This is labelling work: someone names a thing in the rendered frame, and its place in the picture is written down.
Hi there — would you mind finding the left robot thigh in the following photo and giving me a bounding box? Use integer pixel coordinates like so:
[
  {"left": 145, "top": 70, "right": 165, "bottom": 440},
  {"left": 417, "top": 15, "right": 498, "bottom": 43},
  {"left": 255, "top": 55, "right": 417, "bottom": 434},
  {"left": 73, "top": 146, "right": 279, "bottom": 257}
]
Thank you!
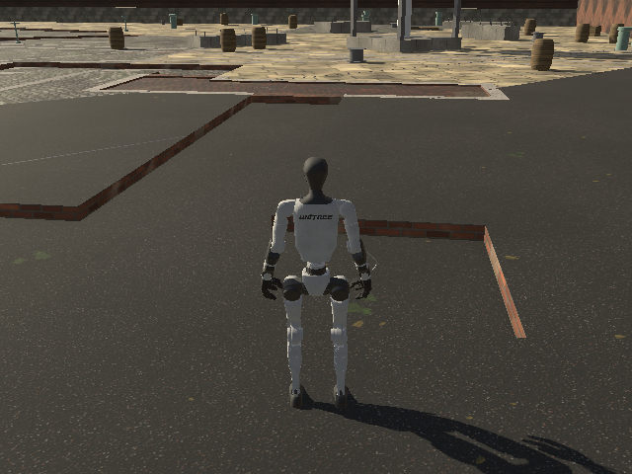
[{"left": 282, "top": 276, "right": 303, "bottom": 345}]

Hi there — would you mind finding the robot left hand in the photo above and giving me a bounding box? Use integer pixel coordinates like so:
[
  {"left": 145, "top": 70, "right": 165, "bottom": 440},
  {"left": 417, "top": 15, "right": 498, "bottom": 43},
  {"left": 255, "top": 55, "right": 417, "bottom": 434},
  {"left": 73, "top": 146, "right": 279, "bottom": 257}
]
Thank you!
[{"left": 260, "top": 277, "right": 282, "bottom": 300}]

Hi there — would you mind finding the robot right forearm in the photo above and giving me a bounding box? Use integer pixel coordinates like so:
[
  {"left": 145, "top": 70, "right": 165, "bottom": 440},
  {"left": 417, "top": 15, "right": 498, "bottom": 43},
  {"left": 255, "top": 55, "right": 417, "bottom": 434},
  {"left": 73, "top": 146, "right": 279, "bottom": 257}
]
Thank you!
[{"left": 352, "top": 238, "right": 371, "bottom": 280}]

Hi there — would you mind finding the left robot upper arm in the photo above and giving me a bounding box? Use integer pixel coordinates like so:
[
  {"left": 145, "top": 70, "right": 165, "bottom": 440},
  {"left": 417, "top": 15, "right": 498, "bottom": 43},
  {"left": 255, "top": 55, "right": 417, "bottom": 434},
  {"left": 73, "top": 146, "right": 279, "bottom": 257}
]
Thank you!
[{"left": 271, "top": 199, "right": 295, "bottom": 254}]

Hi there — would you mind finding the right robot thigh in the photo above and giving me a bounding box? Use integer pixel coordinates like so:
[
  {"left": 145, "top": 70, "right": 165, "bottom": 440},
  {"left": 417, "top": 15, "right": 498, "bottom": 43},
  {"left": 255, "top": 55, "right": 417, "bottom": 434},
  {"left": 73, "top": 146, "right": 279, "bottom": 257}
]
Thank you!
[{"left": 330, "top": 276, "right": 350, "bottom": 346}]

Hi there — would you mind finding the robot right hand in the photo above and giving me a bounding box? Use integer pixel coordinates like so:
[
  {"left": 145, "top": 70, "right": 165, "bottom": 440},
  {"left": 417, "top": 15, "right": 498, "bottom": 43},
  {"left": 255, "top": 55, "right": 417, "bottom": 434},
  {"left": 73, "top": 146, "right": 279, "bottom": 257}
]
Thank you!
[{"left": 350, "top": 277, "right": 372, "bottom": 299}]

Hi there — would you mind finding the robot thigh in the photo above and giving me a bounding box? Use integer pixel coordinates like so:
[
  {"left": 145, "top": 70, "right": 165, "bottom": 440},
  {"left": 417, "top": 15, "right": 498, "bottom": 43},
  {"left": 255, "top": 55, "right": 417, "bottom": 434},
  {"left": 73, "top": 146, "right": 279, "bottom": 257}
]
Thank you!
[
  {"left": 282, "top": 276, "right": 303, "bottom": 345},
  {"left": 330, "top": 276, "right": 350, "bottom": 346}
]

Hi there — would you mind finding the right robot upper arm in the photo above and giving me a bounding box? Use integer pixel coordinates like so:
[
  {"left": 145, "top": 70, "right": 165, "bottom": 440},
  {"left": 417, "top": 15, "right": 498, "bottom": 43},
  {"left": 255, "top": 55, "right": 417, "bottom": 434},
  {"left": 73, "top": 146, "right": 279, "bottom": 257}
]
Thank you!
[{"left": 337, "top": 199, "right": 361, "bottom": 254}]

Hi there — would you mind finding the robot left forearm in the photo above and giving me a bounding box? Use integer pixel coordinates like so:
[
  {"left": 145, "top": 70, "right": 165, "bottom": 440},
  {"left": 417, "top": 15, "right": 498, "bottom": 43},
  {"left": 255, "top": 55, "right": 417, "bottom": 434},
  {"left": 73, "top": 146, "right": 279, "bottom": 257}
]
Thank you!
[{"left": 261, "top": 238, "right": 280, "bottom": 280}]

